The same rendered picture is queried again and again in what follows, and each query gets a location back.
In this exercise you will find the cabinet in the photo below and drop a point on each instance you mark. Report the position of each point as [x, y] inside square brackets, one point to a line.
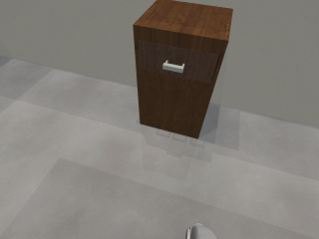
[173, 103]

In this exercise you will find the handle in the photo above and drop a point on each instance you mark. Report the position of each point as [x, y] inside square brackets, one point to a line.
[172, 67]

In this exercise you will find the robot right thigh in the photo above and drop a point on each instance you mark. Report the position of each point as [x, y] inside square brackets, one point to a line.
[199, 232]

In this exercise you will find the drawer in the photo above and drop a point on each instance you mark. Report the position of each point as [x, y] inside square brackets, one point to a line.
[198, 65]

